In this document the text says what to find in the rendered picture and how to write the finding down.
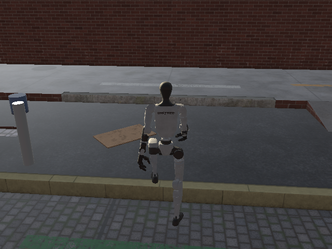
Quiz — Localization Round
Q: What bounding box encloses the robot left upper arm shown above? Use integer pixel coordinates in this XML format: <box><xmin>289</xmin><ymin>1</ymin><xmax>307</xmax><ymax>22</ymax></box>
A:
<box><xmin>144</xmin><ymin>104</ymin><xmax>155</xmax><ymax>134</ymax></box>

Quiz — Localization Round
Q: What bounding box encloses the left robot hand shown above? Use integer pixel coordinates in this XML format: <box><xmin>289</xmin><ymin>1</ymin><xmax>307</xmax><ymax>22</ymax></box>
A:
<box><xmin>137</xmin><ymin>154</ymin><xmax>150</xmax><ymax>171</ymax></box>

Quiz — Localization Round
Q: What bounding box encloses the right robot hand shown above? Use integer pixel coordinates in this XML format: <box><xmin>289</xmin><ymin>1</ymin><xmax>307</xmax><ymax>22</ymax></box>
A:
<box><xmin>175</xmin><ymin>133</ymin><xmax>187</xmax><ymax>141</ymax></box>

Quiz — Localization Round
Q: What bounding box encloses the left robot forearm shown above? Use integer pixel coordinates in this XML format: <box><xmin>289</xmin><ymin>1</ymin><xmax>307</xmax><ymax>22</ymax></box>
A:
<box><xmin>139</xmin><ymin>126</ymin><xmax>149</xmax><ymax>155</ymax></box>

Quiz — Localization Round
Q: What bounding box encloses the robot torso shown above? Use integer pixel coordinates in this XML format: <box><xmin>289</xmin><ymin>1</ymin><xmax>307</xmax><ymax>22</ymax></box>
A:
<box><xmin>154</xmin><ymin>102</ymin><xmax>178</xmax><ymax>156</ymax></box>

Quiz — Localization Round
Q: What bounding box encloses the robot right upper arm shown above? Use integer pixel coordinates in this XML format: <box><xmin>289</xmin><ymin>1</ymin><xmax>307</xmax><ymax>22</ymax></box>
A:
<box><xmin>177</xmin><ymin>104</ymin><xmax>187</xmax><ymax>131</ymax></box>

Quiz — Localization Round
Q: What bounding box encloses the robot head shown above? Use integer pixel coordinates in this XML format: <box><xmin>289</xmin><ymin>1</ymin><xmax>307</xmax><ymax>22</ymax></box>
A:
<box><xmin>157</xmin><ymin>81</ymin><xmax>175</xmax><ymax>106</ymax></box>

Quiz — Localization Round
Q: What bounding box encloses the right robot forearm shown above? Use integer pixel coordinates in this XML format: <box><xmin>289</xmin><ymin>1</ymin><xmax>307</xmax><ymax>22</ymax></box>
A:
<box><xmin>181</xmin><ymin>125</ymin><xmax>188</xmax><ymax>136</ymax></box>

